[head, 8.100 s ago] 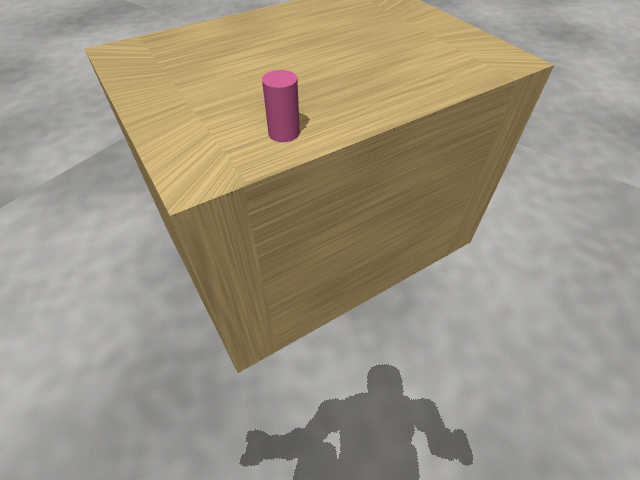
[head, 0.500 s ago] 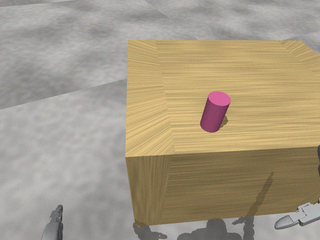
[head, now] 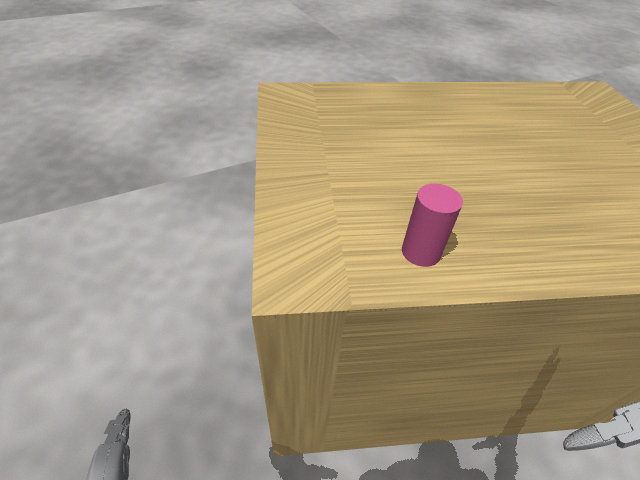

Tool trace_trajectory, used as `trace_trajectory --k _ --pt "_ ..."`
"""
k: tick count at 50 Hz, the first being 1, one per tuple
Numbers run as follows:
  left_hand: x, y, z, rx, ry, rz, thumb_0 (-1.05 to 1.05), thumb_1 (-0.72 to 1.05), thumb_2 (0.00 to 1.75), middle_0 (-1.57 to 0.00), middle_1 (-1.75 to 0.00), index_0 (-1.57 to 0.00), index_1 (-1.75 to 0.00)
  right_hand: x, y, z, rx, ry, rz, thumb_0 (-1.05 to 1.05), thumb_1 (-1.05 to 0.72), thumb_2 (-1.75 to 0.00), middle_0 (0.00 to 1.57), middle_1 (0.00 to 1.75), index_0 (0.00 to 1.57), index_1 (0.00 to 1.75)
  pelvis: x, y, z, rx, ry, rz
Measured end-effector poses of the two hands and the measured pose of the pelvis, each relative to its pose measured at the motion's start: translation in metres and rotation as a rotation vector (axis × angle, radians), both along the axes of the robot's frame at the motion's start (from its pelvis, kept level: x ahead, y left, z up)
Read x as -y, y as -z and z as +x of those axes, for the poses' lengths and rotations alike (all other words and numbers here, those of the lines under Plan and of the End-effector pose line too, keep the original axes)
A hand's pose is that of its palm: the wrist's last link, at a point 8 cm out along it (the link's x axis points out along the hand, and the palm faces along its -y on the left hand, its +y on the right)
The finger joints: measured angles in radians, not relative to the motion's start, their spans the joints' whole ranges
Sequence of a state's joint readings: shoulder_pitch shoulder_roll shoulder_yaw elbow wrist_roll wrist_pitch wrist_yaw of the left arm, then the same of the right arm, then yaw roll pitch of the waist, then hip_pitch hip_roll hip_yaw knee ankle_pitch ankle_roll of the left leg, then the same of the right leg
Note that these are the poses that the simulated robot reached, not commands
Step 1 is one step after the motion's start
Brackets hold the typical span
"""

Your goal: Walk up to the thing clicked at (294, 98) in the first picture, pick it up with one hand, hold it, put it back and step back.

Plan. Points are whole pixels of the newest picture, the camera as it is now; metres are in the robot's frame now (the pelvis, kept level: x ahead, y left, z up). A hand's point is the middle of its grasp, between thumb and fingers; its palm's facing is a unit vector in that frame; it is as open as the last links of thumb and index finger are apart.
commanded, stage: go down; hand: right
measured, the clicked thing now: (429, 226) +0.48 -0.19 +0.03
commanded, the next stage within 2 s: none
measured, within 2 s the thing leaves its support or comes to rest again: neither
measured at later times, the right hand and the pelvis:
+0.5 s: hand (613, 274) +0.29 -0.33 +0.14, palm faces +0.23 +0.95 -0.20, open 17.4 cm; pelvis +0.01 -0.01 +0.00, yaw +0 degrees
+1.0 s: hand (615, 242) +0.34 -0.35 +0.15, palm faces +0.13 +0.99 -0.03, open 17.3 cm; pelvis +0.01 -0.01 +0.00, yaw +1 degrees
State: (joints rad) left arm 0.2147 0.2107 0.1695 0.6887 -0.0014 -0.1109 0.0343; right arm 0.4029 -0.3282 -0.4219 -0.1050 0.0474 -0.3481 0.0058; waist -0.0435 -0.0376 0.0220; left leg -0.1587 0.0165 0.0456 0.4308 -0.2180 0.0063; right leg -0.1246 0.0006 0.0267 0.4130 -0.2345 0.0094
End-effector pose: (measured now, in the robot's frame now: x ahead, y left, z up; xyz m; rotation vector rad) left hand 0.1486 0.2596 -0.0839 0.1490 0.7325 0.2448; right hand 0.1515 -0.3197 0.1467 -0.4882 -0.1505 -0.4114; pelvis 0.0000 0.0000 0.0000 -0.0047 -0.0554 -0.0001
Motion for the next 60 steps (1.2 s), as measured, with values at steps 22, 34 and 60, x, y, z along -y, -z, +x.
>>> trace_trajectory --k 22,34,60 --pt "0.006 -0.003 0.006 0.007 -0.025 0.065 -0.01 -0.53 0.04 -0.05 -0.05 -0.06 -0.05 0.050 -0.003 0.096 -0.053 -0.159 0.242 -0.02 0.53 -0.04 0.05 0.05 0.07 0.05 0.004 0.000 0.006 -0.042 -0.001 0.005" --pt "0.001 -0.006 -0.003 0.003 -0.028 0.124 -0.01 -0.53 0.05 -0.05 -0.05 -0.05 -0.05 0.071 -0.001 0.137 -0.110 -0.244 0.373 -0.02 0.54 -0.04 0.05 0.05 0.06 0.05 0.009 0.002 0.008 -0.079 -0.015 0.009" --pt "0.009 -0.007 -0.011 0.021 -0.001 0.167 -0.01 -0.53 0.05 -0.05 -0.06 -0.06 -0.05 0.093 -0.008 0.176 -0.149 -0.302 0.506 -0.02 0.49 -0.04 0.06 0.05 0.06 0.04 0.013 0.006 0.005 -0.137 -0.017 0.021"
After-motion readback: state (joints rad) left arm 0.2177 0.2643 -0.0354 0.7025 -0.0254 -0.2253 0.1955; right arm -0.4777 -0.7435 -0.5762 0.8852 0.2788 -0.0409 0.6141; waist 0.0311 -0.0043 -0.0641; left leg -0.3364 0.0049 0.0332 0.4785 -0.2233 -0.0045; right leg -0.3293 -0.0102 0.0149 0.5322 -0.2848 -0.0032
